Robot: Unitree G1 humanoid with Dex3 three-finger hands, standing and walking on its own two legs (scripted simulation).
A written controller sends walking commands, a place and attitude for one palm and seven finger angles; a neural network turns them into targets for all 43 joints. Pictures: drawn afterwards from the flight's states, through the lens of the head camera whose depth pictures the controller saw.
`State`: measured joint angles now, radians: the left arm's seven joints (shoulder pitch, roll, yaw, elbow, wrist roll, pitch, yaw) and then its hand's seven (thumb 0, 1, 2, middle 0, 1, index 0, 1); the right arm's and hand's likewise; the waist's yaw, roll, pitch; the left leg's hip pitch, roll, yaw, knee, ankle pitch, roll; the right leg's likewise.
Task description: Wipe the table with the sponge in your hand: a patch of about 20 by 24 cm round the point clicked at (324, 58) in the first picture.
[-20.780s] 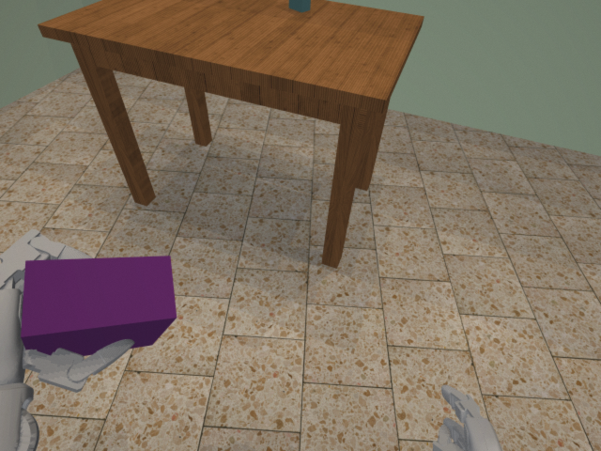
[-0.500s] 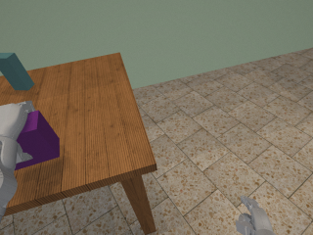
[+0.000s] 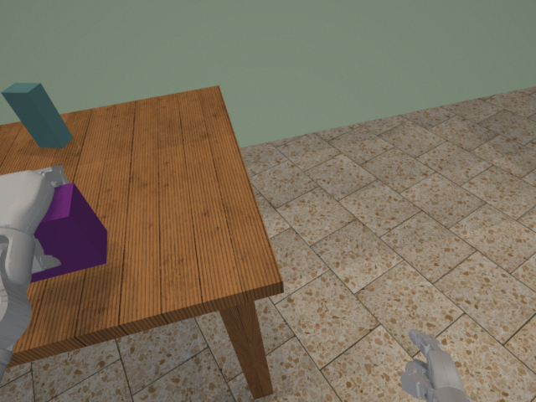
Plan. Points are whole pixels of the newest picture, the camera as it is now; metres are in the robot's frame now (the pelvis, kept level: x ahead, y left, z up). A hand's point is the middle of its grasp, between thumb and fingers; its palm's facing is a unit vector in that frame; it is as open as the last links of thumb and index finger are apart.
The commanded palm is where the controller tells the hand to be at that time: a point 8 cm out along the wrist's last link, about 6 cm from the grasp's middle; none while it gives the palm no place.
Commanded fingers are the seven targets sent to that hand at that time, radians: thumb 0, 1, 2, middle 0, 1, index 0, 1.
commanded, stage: move the sponge above the wiping area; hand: left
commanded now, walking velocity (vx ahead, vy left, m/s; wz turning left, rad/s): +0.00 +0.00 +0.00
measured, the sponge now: (50, 243) +0.25 +0.37 +0.12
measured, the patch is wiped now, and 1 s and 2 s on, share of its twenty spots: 0.00 0.00 0.00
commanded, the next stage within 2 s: none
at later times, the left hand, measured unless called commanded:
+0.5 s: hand (34, 228) +0.24 +0.36 +0.17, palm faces +0.09 +0.06 -0.99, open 10.5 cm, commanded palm +0.21 +0.35 +0.22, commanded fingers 0.00 0.10 1.30 -1.20 -1.60 -1.20 -1.60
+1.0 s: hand (23, 228) +0.23 +0.36 +0.18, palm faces +0.08 +0.08 -0.99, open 10.5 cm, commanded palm +0.20 +0.35 +0.22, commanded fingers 0.00 0.10 1.30 -1.20 -1.60 -1.20 -1.60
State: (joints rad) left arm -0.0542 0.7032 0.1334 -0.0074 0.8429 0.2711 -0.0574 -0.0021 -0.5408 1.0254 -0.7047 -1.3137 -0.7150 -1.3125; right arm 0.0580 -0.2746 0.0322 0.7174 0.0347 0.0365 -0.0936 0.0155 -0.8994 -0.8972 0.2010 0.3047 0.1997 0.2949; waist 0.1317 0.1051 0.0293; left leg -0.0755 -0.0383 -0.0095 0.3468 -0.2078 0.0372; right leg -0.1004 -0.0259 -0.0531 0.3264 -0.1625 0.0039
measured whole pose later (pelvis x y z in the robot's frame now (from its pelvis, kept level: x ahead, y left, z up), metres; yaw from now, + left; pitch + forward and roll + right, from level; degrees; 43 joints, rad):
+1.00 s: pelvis +0.00 -0.02 +0.00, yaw +0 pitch -4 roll +0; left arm -0.01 0.75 0.19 0.01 0.81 0.31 -0.09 0.00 -0.54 1.03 -0.71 -1.30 -0.72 -1.30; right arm 0.07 -0.30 0.03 0.72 0.04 0.05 -0.10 0.02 -0.90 -0.90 0.20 0.30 0.20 0.29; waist 0.12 0.12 0.03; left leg -0.08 -0.02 -0.01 0.37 -0.22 0.02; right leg -0.12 0.00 -0.05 0.36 -0.18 -0.02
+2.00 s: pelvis +0.00 -0.01 +0.00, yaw -1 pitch -3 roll +0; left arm -0.05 0.73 0.14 0.00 0.82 0.43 -0.11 0.00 -0.54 1.03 -0.72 -1.29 -0.73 -1.29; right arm 0.03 -0.29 0.06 0.70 0.05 0.06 -0.08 0.02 -0.90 -0.90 0.20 0.30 0.20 0.29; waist 0.12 0.13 0.01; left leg -0.09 -0.03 0.00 0.35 -0.21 0.03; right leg -0.13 -0.02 -0.04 0.35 -0.17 0.00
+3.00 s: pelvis +0.00 +0.00 +0.00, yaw +0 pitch -3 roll +0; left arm -0.06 0.74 0.15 0.03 0.82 0.39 -0.15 0.00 -0.54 1.03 -0.72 -1.29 -0.73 -1.29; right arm 0.05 -0.30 0.05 0.70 0.05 0.05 -0.09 0.02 -0.90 -0.90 0.20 0.30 0.20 0.29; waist 0.11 0.13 0.02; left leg -0.10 -0.03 -0.01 0.36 -0.21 0.03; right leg -0.13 -0.02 -0.05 0.35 -0.17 0.00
